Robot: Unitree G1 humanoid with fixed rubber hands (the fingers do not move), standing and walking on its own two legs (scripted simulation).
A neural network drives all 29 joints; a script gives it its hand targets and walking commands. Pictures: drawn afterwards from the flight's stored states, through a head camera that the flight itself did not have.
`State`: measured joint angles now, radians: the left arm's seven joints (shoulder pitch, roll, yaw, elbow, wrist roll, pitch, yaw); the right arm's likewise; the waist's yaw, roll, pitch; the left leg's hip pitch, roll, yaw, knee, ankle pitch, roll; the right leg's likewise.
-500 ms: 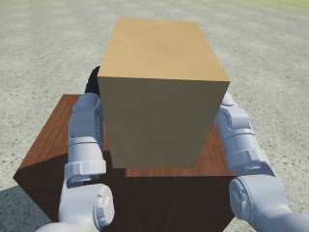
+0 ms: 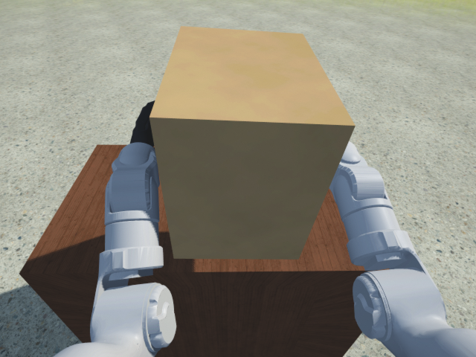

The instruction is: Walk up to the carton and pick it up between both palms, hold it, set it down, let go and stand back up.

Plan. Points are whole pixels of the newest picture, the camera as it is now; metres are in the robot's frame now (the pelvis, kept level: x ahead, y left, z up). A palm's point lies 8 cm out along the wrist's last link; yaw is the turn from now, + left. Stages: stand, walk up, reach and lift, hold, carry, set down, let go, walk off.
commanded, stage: hold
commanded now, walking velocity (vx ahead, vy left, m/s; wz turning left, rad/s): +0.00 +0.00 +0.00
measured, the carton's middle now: (240, 143) +0.39 +0.02 +0.20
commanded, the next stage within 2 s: none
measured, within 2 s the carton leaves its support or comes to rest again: neither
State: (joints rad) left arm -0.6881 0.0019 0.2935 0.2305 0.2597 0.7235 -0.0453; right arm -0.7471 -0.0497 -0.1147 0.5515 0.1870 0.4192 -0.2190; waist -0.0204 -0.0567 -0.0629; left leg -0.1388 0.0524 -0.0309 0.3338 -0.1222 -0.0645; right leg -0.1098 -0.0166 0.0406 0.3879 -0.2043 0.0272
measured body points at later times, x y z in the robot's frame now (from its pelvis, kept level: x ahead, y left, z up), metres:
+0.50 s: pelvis +0.00 +0.00 +0.00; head -0.05 +0.02 +0.45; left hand +0.38 +0.17 +0.21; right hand +0.39 -0.14 +0.21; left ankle +0.04 +0.16 -0.74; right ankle +0.01 -0.13 -0.74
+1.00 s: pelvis +0.00 +0.00 +0.00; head -0.05 +0.02 +0.45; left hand +0.38 +0.17 +0.21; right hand +0.39 -0.14 +0.21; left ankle +0.04 +0.16 -0.74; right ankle +0.01 -0.13 -0.74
